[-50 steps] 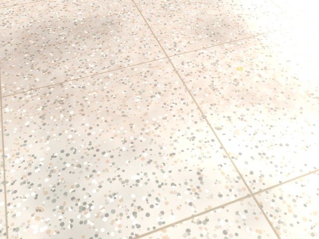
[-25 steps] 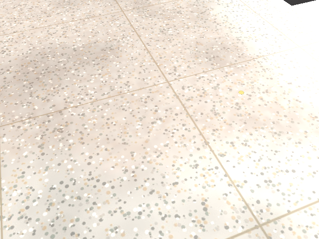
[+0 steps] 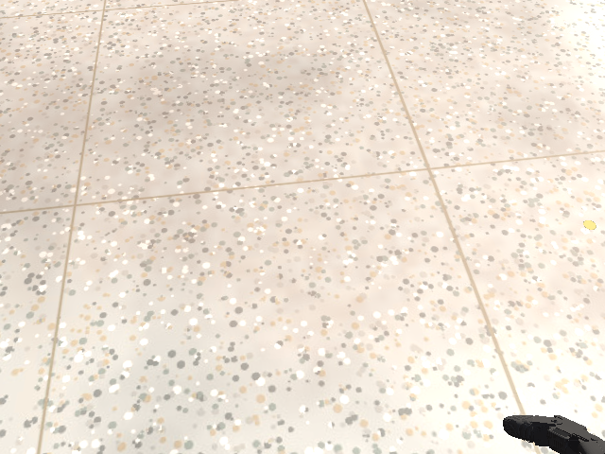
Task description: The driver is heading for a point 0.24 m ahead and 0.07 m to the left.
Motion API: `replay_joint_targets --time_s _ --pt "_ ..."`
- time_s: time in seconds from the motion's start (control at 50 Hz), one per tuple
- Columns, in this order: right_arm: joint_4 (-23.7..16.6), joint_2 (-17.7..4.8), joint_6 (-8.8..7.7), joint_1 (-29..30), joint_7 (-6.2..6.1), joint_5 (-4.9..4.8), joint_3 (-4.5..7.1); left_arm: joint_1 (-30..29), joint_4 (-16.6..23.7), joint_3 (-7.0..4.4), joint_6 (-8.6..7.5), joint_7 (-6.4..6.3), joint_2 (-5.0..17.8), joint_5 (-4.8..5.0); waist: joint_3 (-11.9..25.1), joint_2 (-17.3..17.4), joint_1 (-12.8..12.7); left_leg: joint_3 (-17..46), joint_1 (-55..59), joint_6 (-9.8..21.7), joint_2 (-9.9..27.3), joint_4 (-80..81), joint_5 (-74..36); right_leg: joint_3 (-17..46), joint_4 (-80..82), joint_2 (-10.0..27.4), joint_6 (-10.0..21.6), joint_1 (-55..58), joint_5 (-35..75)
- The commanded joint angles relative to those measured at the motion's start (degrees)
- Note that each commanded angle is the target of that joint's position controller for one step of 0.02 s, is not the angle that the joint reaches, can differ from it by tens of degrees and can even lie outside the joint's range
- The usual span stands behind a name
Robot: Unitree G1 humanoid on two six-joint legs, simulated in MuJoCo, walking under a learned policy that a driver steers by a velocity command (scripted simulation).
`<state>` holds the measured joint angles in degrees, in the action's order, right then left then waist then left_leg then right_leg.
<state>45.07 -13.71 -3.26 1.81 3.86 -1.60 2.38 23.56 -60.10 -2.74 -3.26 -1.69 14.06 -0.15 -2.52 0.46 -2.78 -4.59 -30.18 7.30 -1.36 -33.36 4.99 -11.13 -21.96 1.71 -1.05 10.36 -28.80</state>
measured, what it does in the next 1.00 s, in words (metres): walks ahead: right foot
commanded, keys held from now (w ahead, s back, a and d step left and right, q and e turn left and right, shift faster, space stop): no key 1.00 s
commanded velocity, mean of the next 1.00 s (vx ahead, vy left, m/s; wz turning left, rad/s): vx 0.11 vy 0.00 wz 0.11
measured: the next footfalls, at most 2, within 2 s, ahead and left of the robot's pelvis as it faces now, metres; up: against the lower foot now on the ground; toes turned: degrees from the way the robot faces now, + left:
right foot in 0.46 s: +0.32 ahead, -0.12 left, +0.00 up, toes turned +6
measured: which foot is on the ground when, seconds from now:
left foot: down 0.00-1.00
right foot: down 0.00-0.02, up 0.04-0.44, down 0.46-1.00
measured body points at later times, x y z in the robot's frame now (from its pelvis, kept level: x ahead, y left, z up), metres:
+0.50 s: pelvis +0.19 +0.00 +0.02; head +0.21 -0.01 +0.47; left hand +0.30 +0.27 -0.09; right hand +0.31 -0.26 -0.11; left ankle +0.14 +0.08 -0.71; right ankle +0.28 -0.13 -0.71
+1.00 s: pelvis +0.22 -0.02 +0.02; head +0.24 -0.02 +0.47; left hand +0.32 +0.24 -0.11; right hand +0.28 -0.28 -0.12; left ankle +0.14 +0.08 -0.71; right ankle +0.28 -0.13 -0.71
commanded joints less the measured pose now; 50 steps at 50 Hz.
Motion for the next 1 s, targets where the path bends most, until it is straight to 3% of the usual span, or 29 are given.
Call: replay_joint_targets --time_s 0.02,0.04,0.06,0.08,0.1,0.12,0.16,0.2,0.24,0.3,0.36,0.42,0.44,0.46,0.48,0.5,0.52,0.54,0.58,0.62,0.72,1.0 --pt "1.5 -17.7 0.79 -22.6 -1.66 0.44 6.14 2.6 7.1 0.65 -1.30 0.58 2.9 -1.36 17.8 11.5 8.6 35.1 52.8 15.6 16.2 4.3 8.3 2.3 -52.8 -0.8 -0.5 -42.9 16.1" --pt "0.7 -14.5 0.66 -21.9 -2.06 0.95 4.87 0.2 7.0 0.58 -3.85 1.67 4.6 0.39 24.6 8.8 9.4 52.8 54.0 18.6 22.7 15.4 5.7 15.0 -62.8 -5.0 0.2 -48.3 -3.8" --pt "0.7 -11.8 0.02 -18.4 -2.18 1.53 3.94 -5.2 8.5 -0.76 -4.99 2.03 8.7 2.66 16.3 6.1 9.4 41.8 46.5 14.8 20.7 15.9 -4.3 17.1 -62.9 -1.3 1.3 -51.3 -0.2" --pt "-0.1 -9.6 -0.63 -13.7 -2.06 1.34 3.28 -7.0 9.2 -0.78 -5.24 1.52 8.9 2.73 10.7 0.9 6.7 31.7 36.5 12.2 18.3 15.2 -15.3 16.1 -58.4 1.7 1.7 -49.0 4.3" --pt "-0.6 -7.7 -1.00 -10.3 -1.79 1.32 2.73 -7.5 8.5 -1.33 -4.71 0.70 8.9 1.74 7.0 -2.3 4.4 24.3 28.0 10.5 15.8 15.5 -23.0 15.0 -54.4 3.7 1.1 -46.2 5.5" --pt "-0.7 -6.7 -1.26 -8.7 -1.82 1.89 2.34 -6.5 8.3 -1.79 -3.71 0.25 9.0 0.98 6.3 -1.3 2.5 19.6 21.8 9.4 13.9 16.6 -26.5 15.1 -51.5 5.2 1.0 -41.3 6.4" --pt "-0.4 -7.2 -1.57 -8.0 -1.67 2.47 2.24 -4.7 8.2 -1.73 -1.63 -0.25 6.6 0.50 5.8 0.3 0.6 15.3 14.7 9.3 12.1 18.2 -31.1 14.4 -46.6 5.2 0.1 -36.3 7.7" --pt "0.8 -8.2 -1.82 -9.0 -2.11 2.59 2.35 -5.5 9.0 -1.66 -0.52 -0.76 5.6 -0.24 6.1 1.4 0.0 12.1 13.0 9.3 11.1 18.5 -36.1 13.6 -40.6 4.5 -1.2 -36.3 11.6" --pt "1.5 -8.5 -1.24 -9.6 -2.98 2.43 2.27 -8.3 10.1 -1.53 -0.05 -0.98 5.3 -0.54 7.0 2.5 0.5 10.0 14.6 8.0 10.0 18.0 -36.3 13.5 -32.8 4.6 -2.0 -37.5 17.0" --pt "2.6 -9.0 -0.17 -10.9 -3.83 2.14 2.14 -13.4 11.1 -1.08 0.13 -0.63 4.9 -0.12 7.9 3.3 2.8 8.7 16.7 5.2 8.8 17.7 -30.5 13.2 -21.3 3.6 -1.9 -35.2 25.5" --pt "4.3 -8.7 0.53 -12.3 -4.11 2.36 1.69 -17.0 11.7 -1.13 0.35 -0.17 5.7 0.20 7.1 3.7 4.2 10.6 19.0 4.8 10.0 17.4 -23.0 13.8 -14.8 2.7 -1.8 -33.6 26.6" --pt "5.5 -7.8 1.01 -12.0 -4.23 2.00 1.12 -17.5 11.7 -1.32 0.02 0.25 6.5 -0.32 6.1 4.0 3.1 13.2 20.9 4.1 10.9 13.4 -19.7 13.8 -8.1 1.7 -0.2 -30.8 23.2" --pt "5.8 -7.1 1.16 -12.0 -4.32 1.54 0.77 -15.8 11.1 -1.38 -0.35 0.40 6.7 -0.73 6.3 3.1 1.5 13.1 20.5 2.2 9.6 11.0 -16.9 13.6 -2.0 1.5 1.0 -26.4 29.1" --pt "6.2 -5.9 0.90 -14.8 -4.36 2.05 0.32 -14.3 10.5 -1.86 -0.66 0.20 9.2 -1.28 7.7 0.2 2.1 12.5 19.0 -0.5 6.9 8.3 -12.7 17.1 -0.2 4.9 2.5 -20.1 44.1" --pt "7.2 -5.8 0.42 -21.0 -4.18 3.07 0.43 -14.7 10.5 -2.42 -0.38 -0.11 12.6 -1.22 10.5 -5.2 6.3 10.7 14.3 -2.8 2.9 6.4 -1.2 20.5 -4.7 9.5 5.8 -12.0 55.6" --pt "8.1 -4.3 0.52 -22.3 -4.46 2.72 0.04 -14.9 9.5 -1.73 0.30 -0.15 9.0 -0.86 12.4 -9.0 6.3 9.0 11.7 -4.8 1.3 6.5 7.4 21.9 -6.1 10.6 9.7 -9.8 52.8" --pt "7.7 -5.0 1.15 -18.9 -4.64 2.47 -0.08 -16.1 9.3 -1.15 0.85 0.14 6.0 -0.28 11.6 -8.2 5.1 8.4 13.7 -5.6 1.3 8.0 9.0 22.1 -5.0 9.6 9.8 -12.9 45.2" --pt "7.7 -6.5 1.95 -17.0 -4.90 2.04 0.25 -18.0 9.6 -0.93 1.14 0.48 5.5 -0.20 9.6 -5.9 4.5 8.3 14.3 -5.5 1.3 8.7 8.0 20.2 -4.5 7.3 8.3 -15.7 39.8" --pt "8.1 -7.4 3.40 -15.7 -5.23 1.90 0.52 -18.8 9.2 -1.18 0.91 0.95 6.8 -0.27 7.0 -4.0 3.8 8.7 15.2 -4.7 1.6 9.1 4.3 17.3 -5.1 4.5 6.1 -18.2 37.8" --pt "8.7 -7.2 3.88 -16.2 -5.35 2.00 0.50 -18.5 8.0 -1.23 0.52 1.06 6.9 -0.06 7.0 -3.7 3.9 9.2 16.9 -4.5 2.2 9.1 0.8 16.5 -5.8 3.7 5.6 -18.2 40.1" --pt "10.5 -6.5 3.77 -16.3 -5.39 1.79 0.47 -19.1 6.0 -1.19 0.95 0.71 6.4 0.20 7.4 -1.4 3.5 9.0 18.5 -4.9 2.7 8.4 -4.0 15.8 -7.0 3.0 6.1 -16.7 42.4" --pt "14.6 -5.4 3.12 -17.6 -5.68 1.99 -0.17 -21.1 2.2 -1.19 3.01 0.02 5.7 0.19 2.7 -0.3 3.2 8.4 16.3 -5.4 3.0 11.2 4.1 14.9 -4.8 1.0 4.9 -17.1 31.1"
